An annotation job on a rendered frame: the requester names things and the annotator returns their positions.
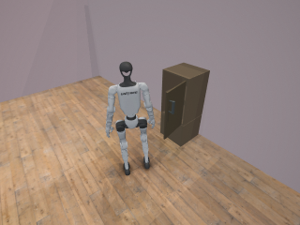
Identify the robot left upper arm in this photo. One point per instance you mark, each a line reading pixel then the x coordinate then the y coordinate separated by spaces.
pixel 111 98

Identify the robot right hand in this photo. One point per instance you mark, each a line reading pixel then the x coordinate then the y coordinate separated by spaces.
pixel 151 122

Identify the cupboard door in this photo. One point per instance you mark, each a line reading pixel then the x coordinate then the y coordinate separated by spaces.
pixel 173 121

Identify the left robot shin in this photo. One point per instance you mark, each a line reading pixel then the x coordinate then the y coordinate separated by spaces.
pixel 124 154

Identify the robot right forearm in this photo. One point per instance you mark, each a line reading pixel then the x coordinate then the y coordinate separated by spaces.
pixel 150 112

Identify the robot left hand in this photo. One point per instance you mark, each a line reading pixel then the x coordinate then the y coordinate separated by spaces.
pixel 107 130

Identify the robot right upper arm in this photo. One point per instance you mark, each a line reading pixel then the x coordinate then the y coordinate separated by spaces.
pixel 146 95

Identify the robot left foot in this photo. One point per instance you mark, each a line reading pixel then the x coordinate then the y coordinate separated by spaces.
pixel 127 170

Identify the robot left forearm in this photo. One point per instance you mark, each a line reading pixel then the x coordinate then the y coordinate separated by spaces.
pixel 109 118

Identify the handle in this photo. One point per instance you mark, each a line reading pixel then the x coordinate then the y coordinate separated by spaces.
pixel 173 106

